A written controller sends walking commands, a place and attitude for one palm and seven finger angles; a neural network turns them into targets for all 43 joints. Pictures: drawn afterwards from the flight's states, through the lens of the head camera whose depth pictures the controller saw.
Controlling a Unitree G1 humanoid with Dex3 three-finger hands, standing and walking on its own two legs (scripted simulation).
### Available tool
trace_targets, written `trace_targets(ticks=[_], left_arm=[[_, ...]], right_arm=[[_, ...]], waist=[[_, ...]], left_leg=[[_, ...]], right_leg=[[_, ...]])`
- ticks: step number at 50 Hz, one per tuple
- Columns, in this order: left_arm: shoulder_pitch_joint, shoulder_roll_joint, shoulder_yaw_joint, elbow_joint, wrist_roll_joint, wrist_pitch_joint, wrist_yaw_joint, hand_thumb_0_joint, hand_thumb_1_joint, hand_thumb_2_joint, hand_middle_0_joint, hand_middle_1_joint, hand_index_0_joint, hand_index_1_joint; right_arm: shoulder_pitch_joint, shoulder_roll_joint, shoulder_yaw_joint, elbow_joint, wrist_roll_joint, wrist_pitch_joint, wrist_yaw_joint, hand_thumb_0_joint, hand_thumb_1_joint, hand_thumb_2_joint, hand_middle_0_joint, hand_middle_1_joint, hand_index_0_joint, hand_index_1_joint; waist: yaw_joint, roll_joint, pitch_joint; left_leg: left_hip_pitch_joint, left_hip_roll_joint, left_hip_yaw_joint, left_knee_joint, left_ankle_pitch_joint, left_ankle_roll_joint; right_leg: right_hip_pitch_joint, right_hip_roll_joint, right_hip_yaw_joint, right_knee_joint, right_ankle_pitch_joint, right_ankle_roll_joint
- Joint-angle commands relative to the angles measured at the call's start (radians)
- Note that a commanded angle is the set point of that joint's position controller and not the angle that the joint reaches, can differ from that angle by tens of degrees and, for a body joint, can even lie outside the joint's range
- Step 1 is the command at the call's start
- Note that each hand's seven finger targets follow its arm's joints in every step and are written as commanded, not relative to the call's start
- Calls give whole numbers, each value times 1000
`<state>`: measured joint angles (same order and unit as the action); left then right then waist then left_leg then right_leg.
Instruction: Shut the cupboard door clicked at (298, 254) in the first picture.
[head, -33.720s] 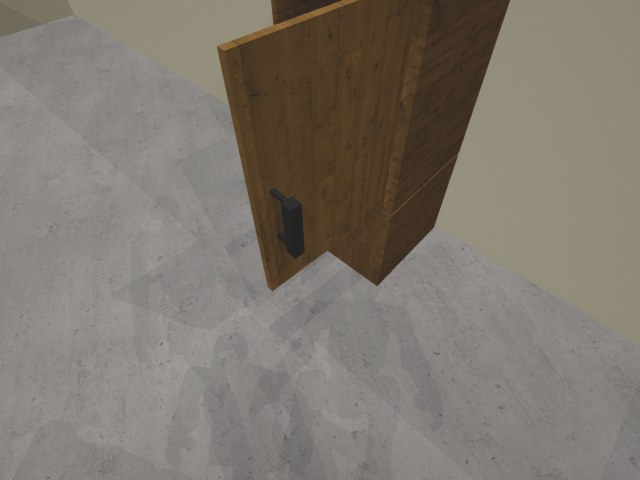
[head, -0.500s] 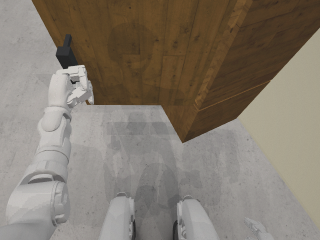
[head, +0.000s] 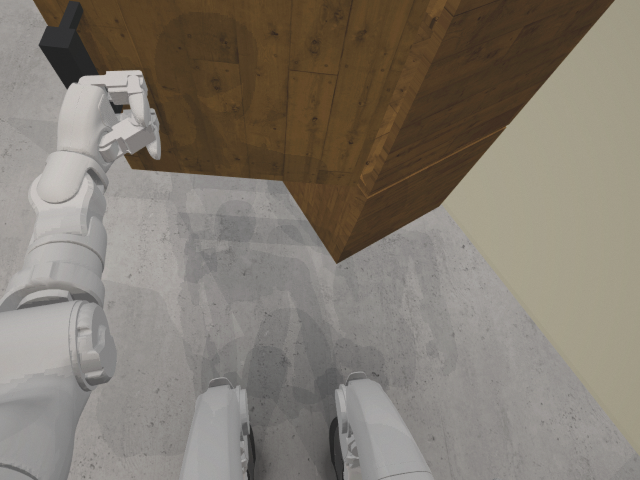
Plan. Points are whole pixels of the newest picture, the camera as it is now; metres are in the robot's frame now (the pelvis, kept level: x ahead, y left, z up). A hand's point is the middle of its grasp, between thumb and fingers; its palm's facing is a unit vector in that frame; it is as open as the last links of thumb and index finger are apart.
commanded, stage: push the door shut along its arc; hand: left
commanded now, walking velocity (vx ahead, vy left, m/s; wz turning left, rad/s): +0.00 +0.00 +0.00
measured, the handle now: (94, 76) +0.59 +0.23 +0.05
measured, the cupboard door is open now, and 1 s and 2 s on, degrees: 57 47 47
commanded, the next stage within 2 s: pull the fist back off the door in 0.76 s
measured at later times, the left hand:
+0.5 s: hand (188, 84) +0.58 +0.12 +0.06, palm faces -0.27 -0.96 -0.03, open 3.1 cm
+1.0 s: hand (190, 59) +0.62 +0.12 +0.06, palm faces +0.02 -0.99 +0.10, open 3.2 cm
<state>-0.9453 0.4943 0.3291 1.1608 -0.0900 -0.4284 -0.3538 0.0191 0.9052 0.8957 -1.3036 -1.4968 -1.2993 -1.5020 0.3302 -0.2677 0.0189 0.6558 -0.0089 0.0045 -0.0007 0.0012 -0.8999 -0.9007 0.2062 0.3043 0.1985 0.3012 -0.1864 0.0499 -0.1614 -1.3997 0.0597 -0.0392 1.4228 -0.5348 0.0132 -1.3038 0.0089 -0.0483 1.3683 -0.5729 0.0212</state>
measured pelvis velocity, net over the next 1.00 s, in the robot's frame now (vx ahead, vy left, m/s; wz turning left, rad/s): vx -0.01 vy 0.00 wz -0.05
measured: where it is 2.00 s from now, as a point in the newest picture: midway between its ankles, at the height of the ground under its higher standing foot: outside the picture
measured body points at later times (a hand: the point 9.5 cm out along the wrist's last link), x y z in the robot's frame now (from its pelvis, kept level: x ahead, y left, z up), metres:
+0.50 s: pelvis +0.00 +0.00 -0.02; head +0.19 +0.02 +0.38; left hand +0.59 +0.18 +0.06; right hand -0.01 -0.27 -0.12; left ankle +0.05 +0.11 -0.59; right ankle +0.03 -0.14 -0.59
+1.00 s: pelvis -0.01 +0.00 -0.03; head +0.21 +0.03 +0.36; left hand +0.61 +0.17 +0.06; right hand -0.03 -0.26 -0.12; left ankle +0.05 +0.11 -0.59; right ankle +0.03 -0.14 -0.59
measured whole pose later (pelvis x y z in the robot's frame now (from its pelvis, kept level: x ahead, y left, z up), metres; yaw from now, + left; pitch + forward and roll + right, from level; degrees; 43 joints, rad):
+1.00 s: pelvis -0.01 +0.00 -0.03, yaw -3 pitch +36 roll -7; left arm -1.36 0.57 0.40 1.25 0.02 -0.22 -0.07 0.04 0.87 0.91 -1.30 -1.50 -1.30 -1.50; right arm 0.39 -0.25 0.05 0.63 -0.09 -0.06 0.02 0.00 -0.90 -0.90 0.20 0.30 0.20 0.30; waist -0.28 0.06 -0.15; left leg -1.63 0.08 -0.07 1.54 -0.55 0.00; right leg -1.52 0.04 -0.07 1.47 -0.58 0.02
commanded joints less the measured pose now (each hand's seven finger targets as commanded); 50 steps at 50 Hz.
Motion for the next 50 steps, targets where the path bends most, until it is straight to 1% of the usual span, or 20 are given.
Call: trace_targets(ticks=[1,4,9,12,13,15,16,22,23,26,29,32,35,38,43,44,45,46,48,50], left_arm=[[-500,226,35,-199,-9,-44,-19,0,900,900,-1300,-1500,-1300,-1500],[-558,237,23,-227,3,-44,-27,0,900,900,-1300,-1500,-1300,-1500],[-631,197,-21,-221,8,-17,-38,0,900,900,-1300,-1500,-1300,-1500],[-650,232,2,-149,17,18,-35,0,900,900,-1300,-1500,-1300,-1500],[-670,246,7,-139,23,26,-32,0,900,900,-1300,-1500,-1300,-1500],[-715,283,23,-150,37,26,-25,0,900,900,-1300,-1500,-1300,-1500],[-693,271,16,-133,44,33,-25,0,900,900,-1300,-1500,-1300,-1500],[-698,366,63,-125,72,62,-46,0,900,900,-1300,-1500,-1300,-1500],[-703,349,46,-134,75,68,-52,0,900,900,-1300,-1500,-1300,-1500],[-735,339,38,-168,69,84,-68,0,900,900,-1300,-1500,-1300,-1500],[-798,301,2,-167,63,107,-80,0,900,900,-1300,-1500,-1300,-1500],[-857,315,-3,-153,64,126,-85,0,900,900,-1300,-1500,-1300,-1500],[-917,265,-50,-129,67,135,-89,0,900,900,-1300,-1500,-1300,-1500],[-939,295,-44,-90,74,148,-91,0,900,900,-1300,-1500,-1300,-1500],[-993,306,-61,-74,89,160,-105,0,900,900,-1300,-1500,-1300,-1500],[-933,346,145,-81,22,173,81,0,900,900,-1300,-1500,-1300,-1500],[-900,273,96,-64,42,181,169,0,900,900,-1300,-1500,-1300,-1500],[-889,232,112,-73,44,180,247,0,900,900,-1300,-1500,-1300,-1500],[-892,183,103,-156,101,145,410,0,900,900,-1300,-1500,-1300,-1500],[-874,176,44,-211,213,93,500,0,900,900,-1300,-1500,-1300,-1500]], right_arm=[[162,-191,-60,-51,-4,-19,-6,0,-900,-900,200,300,200,300],[172,-192,-59,-54,-7,-22,-5,0,-900,-900,200,300,200,300],[189,-197,-61,-42,-7,-25,-3,0,-900,-900,200,300,200,300],[193,-200,-53,-37,-7,-25,-6,0,-900,-900,200,300,200,300],[193,-200,-48,-38,-9,-27,-7,0,-900,-900,200,300,200,300],[201,-201,-44,-38,-13,-31,-9,0,-900,-900,200,300,200,300],[203,-198,-44,-41,-14,-31,-7,0,-900,-900,200,300,200,300],[221,-200,-37,-58,-19,-28,-6,0,-900,-900,200,300,200,300],[221,-196,-38,-57,-20,-27,-4,0,-900,-900,200,300,200,300],[235,-200,-45,-51,-21,-27,-7,0,-900,-900,200,300,200,300],[249,-197,-46,-36,-20,-35,-11,0,-900,-900,200,300,200,300],[258,-201,-45,-17,-19,-42,-20,0,-900,-900,200,300,200,300],[258,-200,-42,1,-22,-58,-25,0,-900,-900,200,300,200,300],[261,-202,-34,8,-25,-70,-31,0,-900,-900,200,300,200,300],[258,-204,-25,14,-32,-86,-36,0,-900,-900,200,300,200,300],[301,-188,-6,-32,-55,-89,-24,0,-900,-900,200,300,200,300],[294,-179,-8,-33,-59,-84,-7,0,-900,-900,200,300,200,300],[307,-176,-18,-28,-72,-78,7,0,-900,-900,200,300,200,300],[316,-163,-26,-34,-97,-70,40,0,-900,-900,200,300,200,300],[325,-165,-41,-32,-108,-54,72,0,-900,-900,200,300,200,300]], waist=[[-44,151,-530],[-53,181,-565],[-81,205,-570],[-94,152,-532],[-99,162,-526],[-100,190,-562],[-99,184,-569],[-91,192,-609],[-90,215,-617],[-104,203,-646],[-127,205,-619],[-146,188,-609],[-170,234,-586],[-182,218,-580],[-198,271,-582],[-119,294,-585],[-128,279,-609],[-136,231,-605],[-117,299,-627],[-119,331,-690]], left_leg=[[539,-15,-57,-140,292,21],[562,-14,-66,-127,317,21],[619,-9,-90,-125,335,16],[544,-8,-81,-115,283,22],[520,-10,-76,-107,274,26],[527,-9,-78,-93,300,27],[522,-10,-75,-87,306,27],[467,-8,-59,-55,359,31],[483,-7,-61,-55,367,29],[508,-4,-65,-46,397,32],[506,-6,-68,-43,370,35],[485,-5,-65,-35,336,38],[506,-5,-71,-27,325,37],[456,-10,-62,-9,309,43],[448,-9,-61,13,311,43],[432,6,-85,-18,327,34],[442,14,-93,-32,327,25],[439,17,-98,-34,325,23],[475,12,-91,-48,327,13],[547,13,-100,-55,378,3]], right_leg=[[90,37,2,-170,223,-60],[71,39,-2,-153,234,-63],[3,40,-17,-149,230,-65],[12,43,-15,-154,208,-61],[11,43,-12,-153,203,-61],[0,42,-11,-136,213,-62],[4,44,-12,-136,217,-62],[53,50,-7,-110,270,-60],[47,51,-9,-109,274,-61],[45,54,-10,-109,302,-58],[16,55,-12,-116,284,-58],[4,56,-11,-125,261,-55],[-63,58,-17,-123,243,-60],[-50,62,-17,-119,236,-61],[-83,66,-23,-100,233,-65],[-56,53,-28,-96,239,-66],[-68,56,-35,-88,227,-56],[-73,54,-42,-87,224,-47],[-73,52,-41,-90,218,-42],[-70,50,-43,-82,233,-47]])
